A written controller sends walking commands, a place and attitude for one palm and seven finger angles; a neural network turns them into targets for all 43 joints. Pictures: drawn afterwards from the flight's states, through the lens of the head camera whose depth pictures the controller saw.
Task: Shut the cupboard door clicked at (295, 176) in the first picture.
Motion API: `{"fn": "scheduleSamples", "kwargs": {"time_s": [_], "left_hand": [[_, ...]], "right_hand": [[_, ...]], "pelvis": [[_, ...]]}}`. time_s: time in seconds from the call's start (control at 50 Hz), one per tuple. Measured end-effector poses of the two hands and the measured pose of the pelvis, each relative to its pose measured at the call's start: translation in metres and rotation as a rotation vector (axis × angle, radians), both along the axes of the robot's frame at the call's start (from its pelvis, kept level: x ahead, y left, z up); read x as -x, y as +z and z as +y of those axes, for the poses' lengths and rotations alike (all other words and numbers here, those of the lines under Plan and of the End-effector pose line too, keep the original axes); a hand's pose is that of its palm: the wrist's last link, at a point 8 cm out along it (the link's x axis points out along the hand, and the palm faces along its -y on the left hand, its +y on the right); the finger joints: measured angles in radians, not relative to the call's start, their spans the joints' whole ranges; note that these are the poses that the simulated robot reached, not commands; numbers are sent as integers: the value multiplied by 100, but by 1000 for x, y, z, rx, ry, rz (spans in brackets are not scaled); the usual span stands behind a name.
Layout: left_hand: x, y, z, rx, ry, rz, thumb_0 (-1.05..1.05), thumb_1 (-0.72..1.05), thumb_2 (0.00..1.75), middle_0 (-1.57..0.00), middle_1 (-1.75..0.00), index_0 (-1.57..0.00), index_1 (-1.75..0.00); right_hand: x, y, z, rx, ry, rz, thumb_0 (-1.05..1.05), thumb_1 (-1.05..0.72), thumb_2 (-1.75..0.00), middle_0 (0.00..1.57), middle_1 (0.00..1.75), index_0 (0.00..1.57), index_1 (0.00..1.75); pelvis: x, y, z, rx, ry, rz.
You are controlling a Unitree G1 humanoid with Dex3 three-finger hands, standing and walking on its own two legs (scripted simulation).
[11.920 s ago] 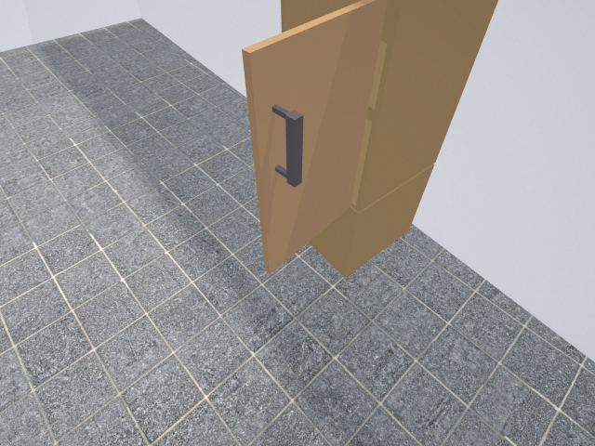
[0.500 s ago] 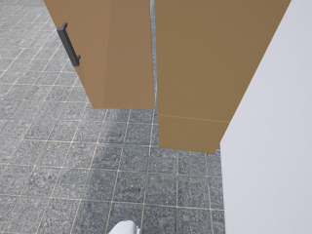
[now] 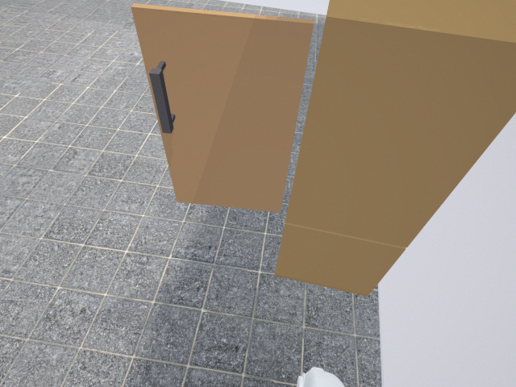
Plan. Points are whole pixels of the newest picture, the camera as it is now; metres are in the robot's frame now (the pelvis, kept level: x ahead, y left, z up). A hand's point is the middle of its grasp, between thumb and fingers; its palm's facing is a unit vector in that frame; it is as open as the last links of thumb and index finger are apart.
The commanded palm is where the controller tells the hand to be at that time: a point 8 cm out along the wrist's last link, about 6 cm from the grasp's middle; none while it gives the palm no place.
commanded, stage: take the last steps up to it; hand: left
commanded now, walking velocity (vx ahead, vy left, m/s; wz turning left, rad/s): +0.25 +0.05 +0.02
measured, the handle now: (164, 98) +0.67 +0.27 +0.06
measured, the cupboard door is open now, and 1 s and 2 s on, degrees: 97 97 97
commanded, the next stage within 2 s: come to a stop and stand still in 0.30 s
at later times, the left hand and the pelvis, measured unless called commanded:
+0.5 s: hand (176, 358) +0.19 +0.16 -0.16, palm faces +0.09 -0.97 -0.23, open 7.1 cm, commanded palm none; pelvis +0.14 -0.03 +0.00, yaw +2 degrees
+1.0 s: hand (166, 380) +0.16 +0.17 -0.18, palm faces +0.05 -0.97 -0.25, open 7.4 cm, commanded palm none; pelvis +0.14 -0.03 -0.02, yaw +0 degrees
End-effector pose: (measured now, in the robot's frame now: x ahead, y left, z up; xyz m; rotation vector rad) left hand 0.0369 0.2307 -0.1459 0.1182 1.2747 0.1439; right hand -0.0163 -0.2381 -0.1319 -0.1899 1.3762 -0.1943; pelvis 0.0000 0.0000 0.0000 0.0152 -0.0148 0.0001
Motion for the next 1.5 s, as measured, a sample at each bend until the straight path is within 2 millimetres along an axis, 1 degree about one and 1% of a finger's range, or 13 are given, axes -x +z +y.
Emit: {"fn": "scheduleSamples", "kwargs": {"time_s": [0.14,0.26,0.36,0.48,0.58,0.66,0.76,0.9,1.0,1.1,1.26,1.38,1.5], "left_hand": [[-113,7,-20,-13,-107,-120,1,91,90,-19,-30,-19,-30],[-186,8,-47,-25,-138,-234,1,91,90,-19,-30,-20,-30],[-172,11,-55,-19,-62,-170,0,91,90,-19,-30,-20,-30],[-151,15,-28,-66,33,-85,-3,96,90,-20,-30,-20,-30],[-125,0,-13,-45,69,48,-1,94,90,-20,-30,-20,-30],[-112,-21,-1,-21,89,138,0,93,90,-20,-30,-20,-30],[-107,-20,6,-15,84,184,1,92,90,-19,-30,-20,-30],[-116,-8,4,-49,43,133,1,91,90,-19,-30,-20,-30],[-117,-4,-12,-86,24,74,1,91,90,-19,-30,-19,-30],[-113,4,-34,-62,17,66,1,91,90,-19,-30,-20,-30],[-112,-10,-45,-18,22,85,2,94,90,-20,-30,-20,-30],[-102,-6,-49,-9,27,104,2,94,90,-20,-30,-20,-30],[-89,-5,-49,-23,-14,111,1,92,90,-20,-30,-20,-30]], "right_hand": [[57,-5,10,-50,-116,231,1,-92,-90,20,30,20,30],[52,-16,14,-117,-167,356,1,-91,-90,20,30,20,30],[-24,-18,1,-124,-121,257,1,-91,-90,20,30,20,30],[-147,-16,-4,-108,-21,35,1,-92,-90,20,30,20,30],[-221,-12,-10,-30,41,-67,3,-96,-90,20,30,20,30],[-263,-10,-1,16,74,-148,2,-94,-90,20,30,20,30],[-286,-4,13,19,102,-199,1,-93,-90,20,30,20,30],[-270,-11,9,-26,78,-207,1,-91,-90,20,30,21,30],[-233,-27,-14,-63,29,-145,1,-91,-90,20,30,21,30],[-192,-22,-30,-63,-5,-40,1,-91,-90,20,30,20,30],[-144,-17,-29,-29,-30,65,1,-91,-90,20,30,20,30],[-128,-15,-16,-60,-28,97,1,-91,-90,20,30,20,30],[-133,-23,-7,-87,-24,31,2,-92,-90,20,30,20,30]], "pelvis": [[-42,-7,-11,-14,-12,7],[-83,-19,-31,-2,4,0],[-108,-8,-36,10,26,2],[-137,1,-32,10,39,16],[-159,-4,-12,15,32,0],[-172,-15,3,25,29,-5],[-166,-13,6,24,13,8],[-147,-11,-6,28,-6,25],[-136,-17,-25,9,6,16],[-136,-7,-35,-2,13,8],[-135,-7,-40,9,15,-2],[-132,-1,-41,13,13,-5],[-128,-6,-33,33,4,4]]}}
